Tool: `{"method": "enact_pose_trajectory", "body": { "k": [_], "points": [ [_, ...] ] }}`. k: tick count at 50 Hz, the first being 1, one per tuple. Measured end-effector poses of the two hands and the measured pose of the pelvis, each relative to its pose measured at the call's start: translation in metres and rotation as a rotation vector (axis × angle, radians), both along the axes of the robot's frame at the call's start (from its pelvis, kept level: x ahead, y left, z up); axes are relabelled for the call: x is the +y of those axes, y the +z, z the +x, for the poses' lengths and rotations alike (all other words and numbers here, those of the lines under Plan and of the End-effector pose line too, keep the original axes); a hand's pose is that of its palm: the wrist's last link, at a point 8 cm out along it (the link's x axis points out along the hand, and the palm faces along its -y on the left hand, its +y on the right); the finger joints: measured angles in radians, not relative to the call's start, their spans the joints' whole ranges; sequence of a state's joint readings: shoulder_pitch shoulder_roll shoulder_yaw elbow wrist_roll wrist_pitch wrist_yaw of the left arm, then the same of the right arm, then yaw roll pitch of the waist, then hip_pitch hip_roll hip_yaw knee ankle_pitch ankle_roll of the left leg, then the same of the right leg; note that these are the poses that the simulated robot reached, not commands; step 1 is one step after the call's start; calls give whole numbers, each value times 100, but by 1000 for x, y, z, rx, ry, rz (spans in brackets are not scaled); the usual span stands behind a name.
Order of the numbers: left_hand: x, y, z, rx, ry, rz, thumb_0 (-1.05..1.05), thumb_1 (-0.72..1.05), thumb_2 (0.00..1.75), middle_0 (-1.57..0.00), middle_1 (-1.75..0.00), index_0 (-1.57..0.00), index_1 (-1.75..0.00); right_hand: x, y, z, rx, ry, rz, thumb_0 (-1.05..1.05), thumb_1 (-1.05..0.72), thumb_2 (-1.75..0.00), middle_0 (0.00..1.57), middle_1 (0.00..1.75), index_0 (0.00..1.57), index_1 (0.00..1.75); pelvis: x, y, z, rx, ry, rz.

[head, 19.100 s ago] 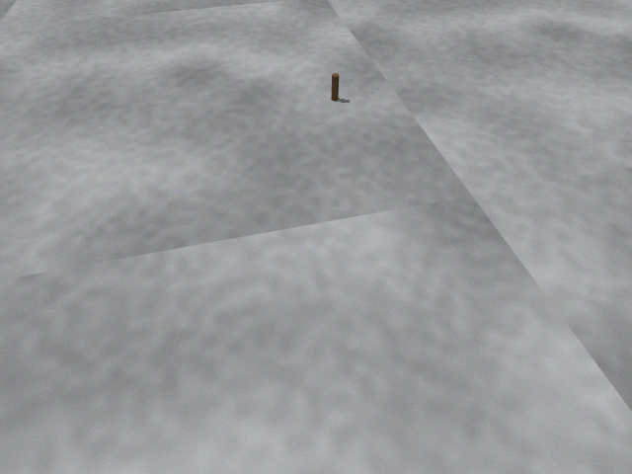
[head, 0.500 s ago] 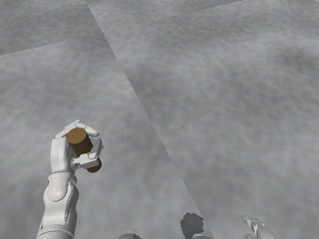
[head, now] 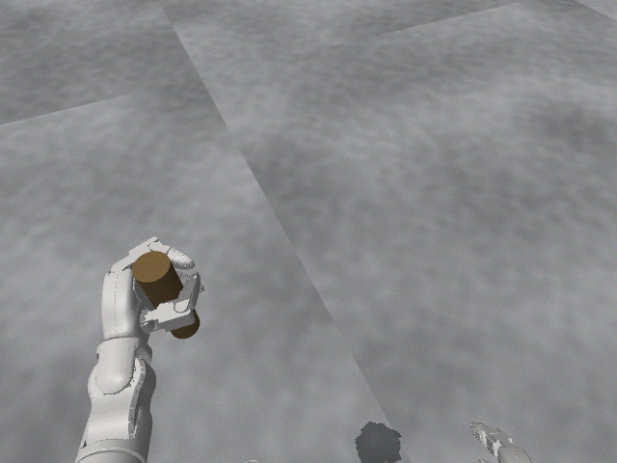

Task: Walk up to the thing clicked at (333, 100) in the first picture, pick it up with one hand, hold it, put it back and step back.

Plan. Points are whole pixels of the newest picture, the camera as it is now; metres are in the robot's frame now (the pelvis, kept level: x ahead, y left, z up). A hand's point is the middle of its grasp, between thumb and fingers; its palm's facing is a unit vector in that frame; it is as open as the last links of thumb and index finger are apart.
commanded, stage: hold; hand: left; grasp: from the side
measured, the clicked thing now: (170, 299) +0.33 +0.19 +0.03
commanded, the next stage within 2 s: none
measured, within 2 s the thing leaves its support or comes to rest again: neither
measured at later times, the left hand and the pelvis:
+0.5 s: hand (179, 291) +0.32 +0.16 +0.06, palm faces +0.12 -0.99 +0.00, open 5.3 cm; pelvis -0.01 +0.00 +0.01, yaw +0 degrees
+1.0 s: hand (177, 294) +0.32 +0.17 +0.06, palm faces +0.12 -0.99 +0.00, open 5.3 cm; pelvis -0.01 +0.00 +0.01, yaw +0 degrees
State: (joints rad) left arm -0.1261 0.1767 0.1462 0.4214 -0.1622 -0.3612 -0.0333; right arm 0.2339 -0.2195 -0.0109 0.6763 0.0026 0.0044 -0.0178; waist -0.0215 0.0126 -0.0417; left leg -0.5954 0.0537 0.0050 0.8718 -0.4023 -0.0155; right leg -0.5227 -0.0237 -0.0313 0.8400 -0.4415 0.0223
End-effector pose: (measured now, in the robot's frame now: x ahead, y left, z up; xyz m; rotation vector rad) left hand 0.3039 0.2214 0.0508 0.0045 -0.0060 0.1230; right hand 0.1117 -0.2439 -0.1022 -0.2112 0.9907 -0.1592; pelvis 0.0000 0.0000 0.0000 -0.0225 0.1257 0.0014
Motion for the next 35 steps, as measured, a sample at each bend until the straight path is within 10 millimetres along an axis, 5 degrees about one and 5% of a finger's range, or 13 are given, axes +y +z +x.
{"method": "enact_pose_trajectory", "body": {
  "k": [35],
  "points": [
    [-7, 13, -10, -11, 0, -6, 0, 17, 113, -101, -116, -100, -115, -1, 10, -3, -36, 6, 4, 1, -90, -89, 20, 30, 21, 30, -3, 8, -7, -41, 1, 5]
  ]
}}
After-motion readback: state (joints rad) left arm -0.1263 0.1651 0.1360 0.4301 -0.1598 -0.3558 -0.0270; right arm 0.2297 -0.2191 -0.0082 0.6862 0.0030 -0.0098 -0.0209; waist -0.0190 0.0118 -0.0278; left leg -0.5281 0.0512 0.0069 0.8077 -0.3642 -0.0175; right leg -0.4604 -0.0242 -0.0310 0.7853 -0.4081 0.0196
